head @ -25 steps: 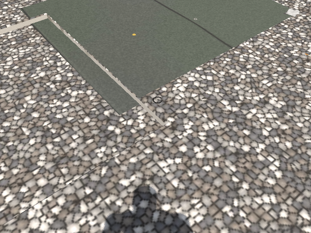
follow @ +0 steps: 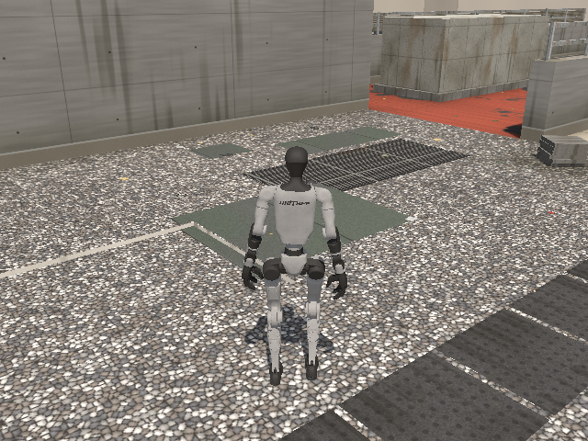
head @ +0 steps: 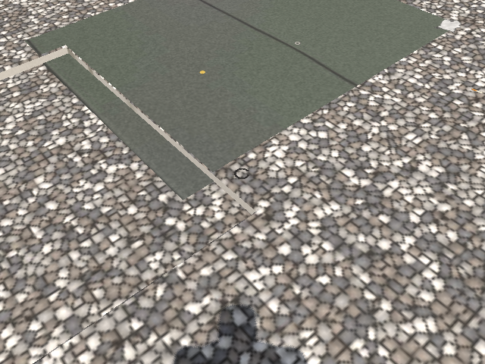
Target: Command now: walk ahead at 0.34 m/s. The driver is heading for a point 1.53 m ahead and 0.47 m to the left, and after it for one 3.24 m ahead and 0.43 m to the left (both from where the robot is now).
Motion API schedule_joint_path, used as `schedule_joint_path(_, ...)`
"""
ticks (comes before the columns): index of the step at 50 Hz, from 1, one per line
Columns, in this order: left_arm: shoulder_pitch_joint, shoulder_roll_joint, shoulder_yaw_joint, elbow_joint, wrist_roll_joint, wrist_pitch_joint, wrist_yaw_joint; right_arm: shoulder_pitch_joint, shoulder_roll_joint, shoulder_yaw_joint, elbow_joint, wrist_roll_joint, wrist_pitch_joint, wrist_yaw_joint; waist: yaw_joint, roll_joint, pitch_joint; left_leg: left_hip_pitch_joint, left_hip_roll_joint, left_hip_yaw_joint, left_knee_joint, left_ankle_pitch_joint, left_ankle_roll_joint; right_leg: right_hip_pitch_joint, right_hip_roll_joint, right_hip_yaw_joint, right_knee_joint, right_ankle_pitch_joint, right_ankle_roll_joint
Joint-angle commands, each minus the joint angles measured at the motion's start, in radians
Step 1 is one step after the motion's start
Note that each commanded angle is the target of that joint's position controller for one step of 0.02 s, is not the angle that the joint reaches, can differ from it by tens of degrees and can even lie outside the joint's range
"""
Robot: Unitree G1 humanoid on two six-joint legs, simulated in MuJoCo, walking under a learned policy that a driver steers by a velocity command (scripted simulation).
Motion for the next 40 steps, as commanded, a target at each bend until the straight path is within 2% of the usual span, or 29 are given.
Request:
schedule_joint_path(1,-0.010,0.046,0.016,-0.057,-0.011,-0.029,-0.008,-0.047,-0.139,-0.030,-0.049,0.008,-0.022,0.001,0.048,0.077,0.141,-0.191,0.229,-0.223,-0.187,-0.268,0.139,0.051,0.003,-0.043,-0.150,0.085,-0.003)
schedule_joint_path(2,0.065,0.035,0.019,-0.031,-0.013,-0.030,-0.006,-0.064,-0.137,-0.032,-0.056,0.013,-0.021,0.003,0.080,0.061,0.136,-0.278,0.203,-0.185,-0.131,-0.284,0.127,0.192,0.029,-0.072,-0.236,0.159,-0.004)
schedule_joint_path(3,0.143,0.046,0.027,-0.004,-0.012,-0.031,0.001,-0.066,-0.122,-0.029,-0.063,0.009,-0.024,0.005,0.104,0.024,0.123,-0.369,0.169,-0.154,-0.045,-0.298,0.112,0.326,0.046,-0.062,-0.280,0.141,-0.004)
schedule_joint_path(4,0.237,0.094,0.041,0.014,-0.002,-0.038,0.010,-0.089,-0.077,-0.015,-0.084,0.002,-0.033,0.010,0.142,-0.098,0.103,-0.476,0.104,-0.073,0.157,-0.271,0.080,0.442,-0.080,0.120,-0.388,0.009,-0.020)
schedule_joint_path(5,0.362,0.200,0.065,0.023,-0.002,-0.042,0.016,-0.104,0.011,0.009,-0.129,0.007,-0.044,0.021,0.168,-0.326,0.035,-0.617,-0.014,0.078,0.498,-0.278,0.032,0.523,-0.342,0.563,-0.593,-0.337,-0.097)
schedule_joint_path(6,0.354,0.207,0.071,0.045,-0.005,-0.030,0.017,-0.123,-0.079,-0.013,-0.141,-0.022,-0.041,0.027,0.135,-0.234,0.110,-0.678,0.013,0.028,0.677,-0.293,0.045,0.405,-0.405,0.705,-0.630,-0.454,-0.166)
schedule_joint_path(7,0.243,0.163,0.061,0.003,-0.006,-0.032,0.012,-0.155,-0.089,-0.016,-0.149,-0.025,-0.044,0.037,0.081,-0.120,0.190,-0.699,0.072,-0.012,0.741,-0.183,0.052,0.320,-0.369,0.628,-0.619,-0.394,-0.163)
schedule_joint_path(8,0.176,0.135,0.054,-0.023,-0.009,-0.044,0.005,-0.150,-0.064,-0.010,-0.139,-0.017,-0.051,0.047,0.051,-0.082,0.198,-0.672,0.099,-0.024,0.736,-0.087,0.045,0.277,-0.316,0.521,-0.623,-0.244,-0.142)
schedule_joint_path(9,0.145,0.116,0.049,-0.038,-0.013,-0.055,0.005,-0.135,-0.055,-0.010,-0.129,-0.014,-0.056,0.053,0.027,-0.071,0.178,-0.630,0.117,-0.018,0.714,-0.020,0.032,0.271,-0.272,0.427,-0.629,-0.088,-0.122)
schedule_joint_path(11,0.173,0.080,0.037,-0.027,-0.015,-0.071,0.011,-0.133,-0.062,-0.015,-0.122,-0.020,-0.048,0.059,0.019,-0.074,0.136,-0.601,0.118,0.017,0.699,0.046,0.005,0.305,-0.218,0.293,-0.615,0.180,-0.103)
schedule_joint_path(13,0.237,0.074,0.033,-0.004,-0.017,-0.078,0.013,-0.174,-0.055,-0.016,-0.140,-0.017,-0.036,0.058,0.022,-0.087,0.120,-0.632,0.113,0.046,0.692,0.072,-0.012,0.345,-0.201,0.220,-0.588,0.406,-0.105)
schedule_joint_path(15,0.275,0.069,0.028,0.007,-0.016,-0.078,0.015,-0.258,-0.042,-0.012,-0.175,-0.015,-0.029,0.056,0.035,-0.092,0.129,-0.659,0.107,0.074,0.650,0.097,-0.026,0.346,-0.190,0.174,-0.578,0.550,-0.110)
schedule_joint_path(18,0.285,0.062,0.022,0.006,-0.014,-0.077,0.018,-0.402,-0.023,0.001,-0.236,-0.008,-0.027,0.056,0.056,-0.100,0.159,-0.628,0.085,0.114,0.477,0.151,-0.035,0.314,-0.168,0.123,-0.579,0.674,-0.109)
schedule_joint_path(21,0.302,0.077,0.022,0.013,-0.012,-0.078,0.024,-0.479,-0.016,0.011,-0.272,0.002,-0.029,0.053,0.069,-0.119,0.167,-0.527,0.052,0.147,0.305,0.193,-0.010,0.320,-0.174,0.096,-0.576,0.780,-0.105)
schedule_joint_path(23,0.285,0.092,0.026,0.014,-0.011,-0.080,0.026,-0.456,-0.037,0.006,-0.279,0.003,-0.032,0.044,0.042,-0.124,0.148,-0.441,0.028,0.154,0.245,0.184,0.029,0.357,-0.195,0.080,-0.530,0.950,-0.098)
schedule_joint_path(24,0.268,0.103,0.029,0.011,-0.011,-0.081,0.028,-0.407,-0.053,-0.002,-0.269,0.002,-0.035,0.037,0.014,-0.125,0.117,-0.372,0.006,0.157,0.231,0.164,0.051,0.380,-0.201,0.068,-0.464,1.091,-0.089)
schedule_joint_path(25,0.255,0.115,0.033,0.010,-0.009,-0.080,0.030,-0.313,-0.075,-0.013,-0.242,0.003,-0.041,0.030,-0.027,-0.127,0.064,-0.278,-0.018,0.152,0.220,0.138,0.070,0.404,-0.202,0.058,-0.352,1.204,-0.079)
schedule_joint_path(26,0.239,0.125,0.037,0.006,-0.009,-0.076,0.030,-0.164,-0.097,-0.028,-0.194,0.005,-0.049,0.022,-0.086,-0.120,-0.013,-0.131,-0.035,0.146,0.175,0.146,0.090,0.400,-0.193,0.047,-0.185,1.221,-0.069)
schedule_joint_path(27,0.223,0.127,0.038,-0.002,-0.014,-0.073,0.026,-0.012,-0.126,-0.044,-0.147,-0.005,-0.057,0.012,-0.151,-0.099,-0.087,0.082,0.019,0.094,0.127,0.157,0.115,0.284,-0.162,0.029,0.025,1.049,-0.058)
schedule_joint_path(28,0.257,0.072,0.028,-0.028,-0.014,-0.072,0.022,0.128,-0.218,-0.068,-0.126,-0.028,-0.060,0.005,-0.163,0.032,-0.207,0.289,0.278,-0.204,0.119,0.012,0.158,0.097,-0.083,-0.015,0.347,0.574,-0.052)
schedule_joint_path(29,0.360,0.014,0.031,-0.024,-0.043,-0.068,0.007,0.089,-0.239,-0.076,-0.134,-0.018,-0.045,0.017,-0.079,0.219,-0.279,0.435,0.466,-0.720,-0.064,-0.068,0.310,-0.223,0.102,0.034,0.683,-0.081,-0.021)
schedule_joint_path(30,0.268,0.088,0.046,-0.043,-0.018,-0.063,0.010,-0.037,-0.198,-0.071,-0.152,0.011,-0.042,0.025,-0.048,0.066,-0.135,0.301,0.421,-0.648,-0.123,-0.194,0.287,-0.318,0.017,0.102,0.712,0.004,-0.041)
schedule_joint_path(31,0.160,0.093,0.051,-0.074,-0.010,-0.066,0.004,-0.123,-0.123,-0.051,-0.169,0.016,-0.049,0.029,-0.032,0.007,-0.009,0.151,0.389,-0.496,-0.149,-0.170,0.259,-0.332,-0.026,0.093,0.667,0.092,-0.044)
schedule_joint_path(32,0.125,0.072,0.051,-0.083,-0.010,-0.068,0.002,-0.150,-0.073,-0.038,-0.162,0.008,-0.060,0.031,0.000,-0.042,0.066,0.023,0.346,-0.391,-0.182,-0.043,0.228,-0.290,-0.059,0.089,0.602,0.135,-0.043)
schedule_joint_path(34,0.139,0.033,0.048,-0.081,0.009,-0.043,-0.008,-0.129,-0.026,-0.019,-0.132,0.003,-0.080,0.022,0.053,-0.023,0.079,-0.098,0.274,-0.241,-0.201,0.118,0.177,-0.186,-0.091,0.089,0.506,0.152,-0.025)
schedule_joint_path(36,0.133,0.017,0.049,-0.090,0.011,-0.024,-0.015,-0.069,-0.042,-0.019,-0.107,0.003,-0.096,0.019,0.066,-0.004,0.079,-0.111,0.250,-0.172,-0.210,0.239,0.172,-0.185,-0.093,0.064,0.454,0.163,-0.009)
schedule_joint_path(38,0.052,0.027,0.052,-0.122,0.011,-0.013,-0.020,-0.029,-0.070,-0.022,-0.096,0.005,-0.099,0.018,0.063,0.009,0.101,-0.101,0.234,-0.123,-0.233,0.271,0.167,-0.255,-0.108,0.038,0.384,0.223,0.009)
schedule_joint_path(40,-0.054,0.037,0.052,-0.161,0.009,-0.009,-0.023,0.009,-0.072,-0.019,-0.091,0.008,-0.097,0.018,0.041,0.013,0.124,-0.071,0.216,-0.088,-0.247,0.325,0.154,-0.321,-0.118,0.013,0.287,0.302,0.025)
Next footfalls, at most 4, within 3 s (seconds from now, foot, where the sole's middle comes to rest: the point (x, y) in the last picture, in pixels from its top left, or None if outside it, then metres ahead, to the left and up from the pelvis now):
0.08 right None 0.08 -0.11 -0.78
0.54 left None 0.42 0.04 -0.78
1.08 right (298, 302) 0.74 -0.13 -0.78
1.60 left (217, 255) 0.92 0.12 -0.78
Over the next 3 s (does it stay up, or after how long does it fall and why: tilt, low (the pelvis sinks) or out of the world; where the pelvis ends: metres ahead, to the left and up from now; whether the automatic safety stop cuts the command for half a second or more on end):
stays up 1.38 0.47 -0.08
